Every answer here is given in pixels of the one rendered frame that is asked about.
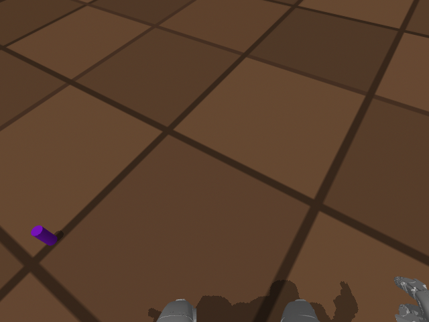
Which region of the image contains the right robot hand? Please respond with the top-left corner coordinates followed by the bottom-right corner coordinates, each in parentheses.
top-left (394, 276), bottom-right (429, 322)

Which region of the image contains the can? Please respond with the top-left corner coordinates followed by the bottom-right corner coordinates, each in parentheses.
top-left (31, 225), bottom-right (58, 246)

